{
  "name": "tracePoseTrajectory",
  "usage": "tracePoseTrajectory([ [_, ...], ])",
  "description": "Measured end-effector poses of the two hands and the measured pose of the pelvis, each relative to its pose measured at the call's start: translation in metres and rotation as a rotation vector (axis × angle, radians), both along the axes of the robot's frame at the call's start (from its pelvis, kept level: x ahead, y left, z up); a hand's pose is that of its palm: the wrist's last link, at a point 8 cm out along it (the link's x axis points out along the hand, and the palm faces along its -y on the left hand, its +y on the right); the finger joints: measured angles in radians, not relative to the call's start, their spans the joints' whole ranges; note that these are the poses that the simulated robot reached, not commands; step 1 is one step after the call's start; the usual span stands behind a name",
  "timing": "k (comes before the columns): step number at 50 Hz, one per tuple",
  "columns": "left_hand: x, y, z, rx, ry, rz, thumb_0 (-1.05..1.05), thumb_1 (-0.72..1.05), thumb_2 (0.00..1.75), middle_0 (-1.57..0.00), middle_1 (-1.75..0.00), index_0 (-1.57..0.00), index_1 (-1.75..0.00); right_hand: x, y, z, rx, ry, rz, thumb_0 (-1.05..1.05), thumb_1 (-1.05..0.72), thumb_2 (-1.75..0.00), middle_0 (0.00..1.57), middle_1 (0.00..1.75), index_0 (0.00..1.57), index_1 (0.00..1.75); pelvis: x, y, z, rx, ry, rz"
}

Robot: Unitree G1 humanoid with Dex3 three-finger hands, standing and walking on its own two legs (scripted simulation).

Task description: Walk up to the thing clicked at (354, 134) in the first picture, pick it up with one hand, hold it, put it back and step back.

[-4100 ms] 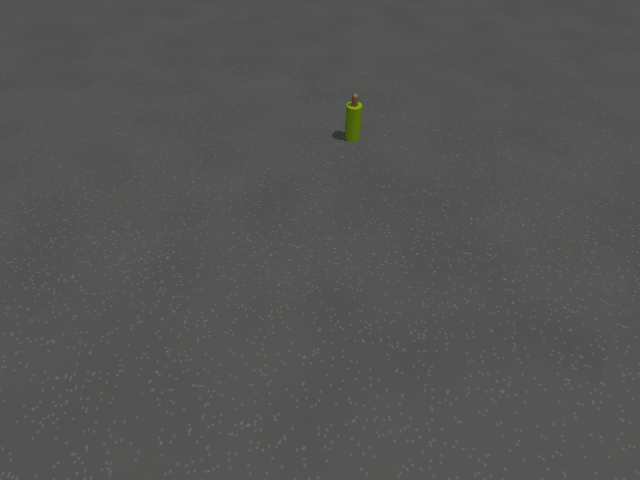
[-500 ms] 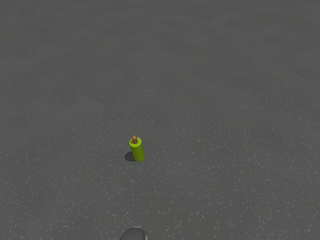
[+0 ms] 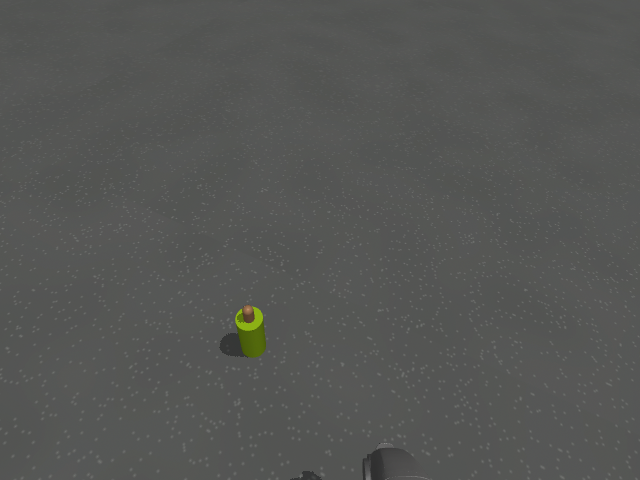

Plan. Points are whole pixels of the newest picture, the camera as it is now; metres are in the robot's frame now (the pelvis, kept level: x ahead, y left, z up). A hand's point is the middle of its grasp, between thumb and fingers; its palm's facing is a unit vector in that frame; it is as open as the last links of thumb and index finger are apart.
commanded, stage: walk up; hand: left
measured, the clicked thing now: (250, 328) +0.64 +0.19 -0.65
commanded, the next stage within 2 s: none
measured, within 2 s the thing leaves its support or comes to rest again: neither
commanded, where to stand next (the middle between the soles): +0.27 -0.02 m, yaw -1 degrees
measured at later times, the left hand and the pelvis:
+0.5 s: hand (144, 452) +0.19 +0.24 -0.12, palm faces -0.03 -0.91 -0.41, open 7.4 cm; pelvis +0.12 -0.03 +0.00, yaw -1 degrees
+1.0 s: hand (146, 420) +0.24 +0.27 -0.17, palm faces -0.05 -0.93 -0.36, open 7.4 cm; pelvis +0.19 +0.00 -0.01, yaw -1 degrees
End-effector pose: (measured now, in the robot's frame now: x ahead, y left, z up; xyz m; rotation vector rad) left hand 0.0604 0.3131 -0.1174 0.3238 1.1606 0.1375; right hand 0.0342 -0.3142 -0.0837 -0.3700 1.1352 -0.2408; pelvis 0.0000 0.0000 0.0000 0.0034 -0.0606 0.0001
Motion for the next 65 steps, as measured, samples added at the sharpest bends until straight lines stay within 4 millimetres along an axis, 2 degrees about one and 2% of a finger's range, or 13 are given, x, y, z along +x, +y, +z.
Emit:
tracePoseTrajectory([
  [7, 0.070, -0.018, 0.013, 0.030, -0.037, -0.060, 0.01, 0.90, 0.90, -0.20, -0.30, -0.20, -0.30, 0.015, -0.014, -0.027, 0.049, 0.037, -0.048, 0.00, -0.90, -0.90, 0.20, 0.31, 0.20, 0.30, 0.040, -0.012, -0.008, 0.033, -0.002, -0.027],
  [10, 0.100, -0.029, 0.016, 0.061, -0.075, -0.072, 0.01, 0.90, 0.90, -0.20, -0.30, -0.20, -0.30, 0.029, -0.026, -0.046, 0.071, 0.050, -0.055, 0.01, -0.90, -0.90, 0.20, 0.31, 0.20, 0.30, 0.060, -0.023, -0.017, 0.032, 0.001, -0.031],
  [13, 0.119, -0.038, 0.023, 0.084, -0.130, -0.068, 0.01, 0.90, 0.90, -0.20, -0.30, -0.20, -0.30, 0.050, -0.031, -0.057, 0.091, 0.064, -0.042, 0.01, -0.90, -0.90, 0.20, 0.30, 0.20, 0.30, 0.074, -0.033, -0.019, 0.016, -0.013, -0.024],
  [19, 0.121, -0.043, 0.040, 0.096, -0.126, -0.023, 0.01, 0.90, 0.90, -0.21, -0.30, -0.20, -0.30, 0.096, -0.035, -0.046, 0.111, 0.039, -0.001, 0.01, -0.90, -0.90, 0.20, 0.30, 0.20, 0.30, 0.097, -0.039, -0.005, 0.026, -0.017, -0.029],
  [24, 0.117, -0.034, 0.039, 0.093, -0.074, -0.001, 0.01, 0.90, 0.90, -0.21, -0.30, -0.21, -0.30, 0.121, -0.041, -0.033, 0.083, 0.039, 0.010, 0.00, -0.90, -0.90, 0.20, 0.30, 0.20, 0.30, 0.118, -0.036, 0.000, 0.007, -0.008, -0.022],
  [29, 0.123, -0.018, 0.023, 0.075, -0.040, 0.029, 0.01, 0.90, 0.90, -0.21, -0.30, -0.21, -0.30, 0.141, -0.038, -0.023, 0.023, 0.081, 0.022, 0.00, -0.91, -0.90, 0.20, 0.30, 0.20, 0.30, 0.139, -0.025, -0.004, -0.014, 0.005, -0.009],
  [34, 0.138, 0.000, -0.011, 0.032, 0.008, 0.053, 0.01, 0.90, 0.90, -0.21, -0.30, -0.20, -0.30, 0.167, -0.019, -0.019, -0.038, 0.075, 0.018, 0.01, -0.91, -0.90, 0.20, 0.30, 0.20, 0.30, 0.161, -0.006, -0.015, -0.013, 0.012, 0.005],
  [37, 0.149, -0.003, -0.020, -0.001, 0.038, 0.052, 0.01, 0.90, 0.90, -0.20, -0.30, -0.20, -0.30, 0.183, -0.002, -0.012, -0.034, 0.043, 0.028, 0.01, -0.91, -0.90, 0.20, 0.30, 0.20, 0.30, 0.169, 0.001, -0.012, -0.020, 0.015, 0.001],
  [41, 0.163, -0.006, -0.022, -0.024, 0.061, 0.034, 0.01, 0.90, 0.90, -0.20, -0.30, -0.20, -0.30, 0.202, 0.012, -0.005, -0.024, 0.006, 0.034, 0.00, -0.90, -0.90, 0.20, 0.30, 0.20, 0.30, 0.177, 0.005, -0.006, -0.027, 0.016, -0.003],
  [45, 0.172, -0.005, -0.020, -0.014, 0.063, 0.035, 0.01, 0.90, 0.90, -0.20, -0.30, -0.20, -0.30, 0.218, 0.015, -0.009, -0.012, -0.012, 0.039, 0.00, -0.90, -0.90, 0.20, 0.31, 0.20, 0.30, 0.182, 0.006, -0.006, -0.021, 0.015, -0.007],
  [50, 0.176, -0.003, -0.015, 0.046, 0.072, 0.038, 0.01, 0.90, 0.90, -0.20, -0.30, -0.20, -0.30, 0.238, 0.007, -0.027, 0.023, -0.035, 0.031, 0.00, -0.90, -0.90, 0.20, 0.31, 0.20, 0.30, 0.187, -0.001, -0.014, -0.007, 0.017, -0.019],
  [56, 0.176, -0.009, 0.001, 0.087, 0.073, 0.047, 0.01, 0.90, 0.90, -0.20, -0.30, -0.20, -0.30, 0.250, 0.008, -0.043, 0.083, -0.024, 0.017, 0.00, -0.90, -0.90, 0.20, 0.30, 0.20, 0.30, 0.192, -0.008, -0.012, -0.007, 0.011, -0.020],
  [65, 0.213, -0.020, 0.008, 0.060, 0.018, 0.032, 0.01, 0.90, 0.90, -0.20, -0.30, -0.20, -0.30, 0.241, 0.011, -0.043, 0.111, 0.048, 0.002, 0.00, -0.90, -0.90, 0.20, 0.30, 0.20, 0.30, 0.201, -0.012, -0.003, 0.000, 0.011, -0.018],
])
